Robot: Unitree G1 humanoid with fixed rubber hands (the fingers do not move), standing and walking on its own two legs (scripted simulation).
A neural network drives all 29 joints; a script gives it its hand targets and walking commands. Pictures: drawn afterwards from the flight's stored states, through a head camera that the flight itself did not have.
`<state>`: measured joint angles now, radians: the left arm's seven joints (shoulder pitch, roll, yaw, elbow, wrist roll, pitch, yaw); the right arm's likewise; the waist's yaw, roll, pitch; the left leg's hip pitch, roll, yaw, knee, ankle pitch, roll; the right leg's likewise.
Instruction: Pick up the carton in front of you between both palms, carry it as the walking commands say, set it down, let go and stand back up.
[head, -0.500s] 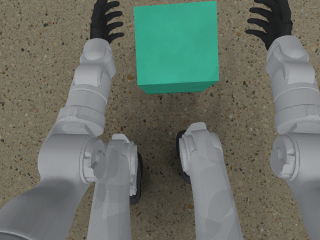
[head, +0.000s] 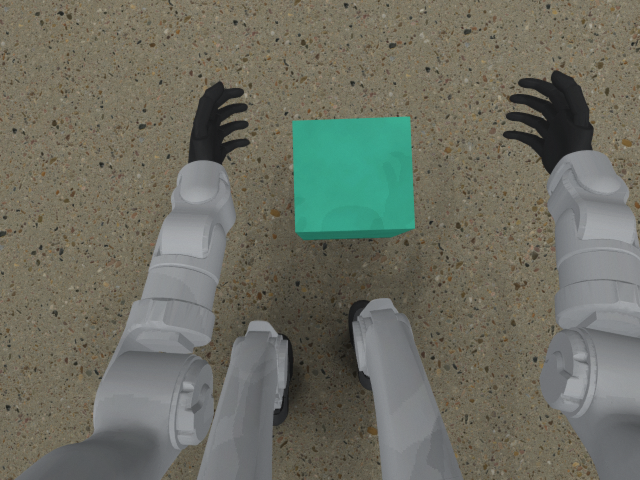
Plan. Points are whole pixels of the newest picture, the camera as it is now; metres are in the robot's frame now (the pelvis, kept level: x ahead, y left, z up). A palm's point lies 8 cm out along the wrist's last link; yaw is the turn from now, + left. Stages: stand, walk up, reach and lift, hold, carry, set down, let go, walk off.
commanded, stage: set down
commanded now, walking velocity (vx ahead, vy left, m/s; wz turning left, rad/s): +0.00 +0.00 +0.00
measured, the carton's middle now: (348, 187) +0.49 -0.10 -0.46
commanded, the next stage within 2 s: let go in 0.10 s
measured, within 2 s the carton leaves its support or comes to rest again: neither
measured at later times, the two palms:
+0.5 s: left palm (125, 240) +0.38 +0.13 +0.03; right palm out of the picture +0.34 -0.31 +0.03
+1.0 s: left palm out of the picture +0.27 +0.25 +0.12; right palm out of the picture +0.26 -0.21 +0.12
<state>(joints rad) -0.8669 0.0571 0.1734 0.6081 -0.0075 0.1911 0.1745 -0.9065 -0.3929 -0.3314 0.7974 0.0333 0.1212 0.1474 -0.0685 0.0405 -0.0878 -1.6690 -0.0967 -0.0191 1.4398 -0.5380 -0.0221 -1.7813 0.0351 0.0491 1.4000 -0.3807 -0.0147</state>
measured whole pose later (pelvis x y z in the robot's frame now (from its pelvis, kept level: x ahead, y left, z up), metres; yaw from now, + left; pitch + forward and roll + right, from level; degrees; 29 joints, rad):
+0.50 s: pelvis +0.05 -0.03 +0.13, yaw -2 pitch +27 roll +2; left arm -0.31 0.07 0.14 0.50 0.08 0.09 0.06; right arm -0.33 -0.28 -0.19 0.54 -0.04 0.07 0.12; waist -0.05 0.03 -0.01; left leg -0.95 -0.03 -0.08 0.87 -0.40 -0.05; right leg -1.06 0.07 0.02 0.86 -0.27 -0.06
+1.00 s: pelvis +0.11 +0.02 +0.19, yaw -1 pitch +4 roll -2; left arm 0.27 0.22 0.03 0.41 -0.01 0.02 -0.03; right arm 0.26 -0.20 -0.04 0.44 0.02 0.02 0.07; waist 0.01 0.00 0.00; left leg -0.18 -0.04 -0.06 0.43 -0.32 0.04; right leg -0.25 0.03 0.04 0.37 -0.20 0.01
